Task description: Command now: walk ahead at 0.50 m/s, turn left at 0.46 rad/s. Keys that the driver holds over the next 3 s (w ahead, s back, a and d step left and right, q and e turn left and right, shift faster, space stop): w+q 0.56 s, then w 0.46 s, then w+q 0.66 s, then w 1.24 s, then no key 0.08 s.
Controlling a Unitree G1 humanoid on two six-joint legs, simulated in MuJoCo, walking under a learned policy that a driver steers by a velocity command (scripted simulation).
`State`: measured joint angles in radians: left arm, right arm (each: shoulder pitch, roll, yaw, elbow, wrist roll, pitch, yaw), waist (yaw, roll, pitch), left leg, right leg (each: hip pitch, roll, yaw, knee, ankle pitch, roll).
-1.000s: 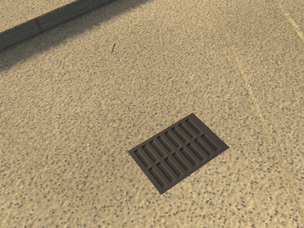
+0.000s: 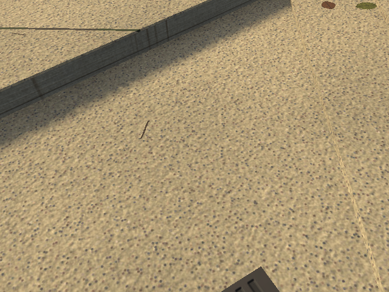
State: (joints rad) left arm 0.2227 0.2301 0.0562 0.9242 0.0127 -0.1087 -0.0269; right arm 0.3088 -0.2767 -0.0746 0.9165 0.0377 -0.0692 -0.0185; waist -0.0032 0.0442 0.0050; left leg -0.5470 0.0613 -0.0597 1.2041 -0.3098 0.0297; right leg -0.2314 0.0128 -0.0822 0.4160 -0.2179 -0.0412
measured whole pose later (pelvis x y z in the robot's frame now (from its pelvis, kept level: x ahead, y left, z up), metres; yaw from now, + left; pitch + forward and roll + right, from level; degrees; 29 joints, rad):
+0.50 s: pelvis +0.26 +0.06 -0.01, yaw +18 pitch +1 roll +0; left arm 0.18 0.27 0.06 0.85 -0.01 -0.12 0.00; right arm 0.23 -0.27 -0.09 0.75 0.01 -0.05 0.03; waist -0.01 -0.01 0.05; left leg -0.33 -0.11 0.01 0.48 -0.17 0.12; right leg -0.43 -0.05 0.03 1.20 -0.39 -0.01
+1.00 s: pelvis +0.54 +0.09 -0.01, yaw +26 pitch +1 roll -1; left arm 0.20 0.26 0.05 0.80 0.00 -0.10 -0.03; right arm 0.32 -0.28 -0.06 0.78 0.02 -0.06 0.00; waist 0.00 0.03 0.02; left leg -0.43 0.00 -0.06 1.15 -0.38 0.04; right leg -0.31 0.05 -0.03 0.45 -0.17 -0.05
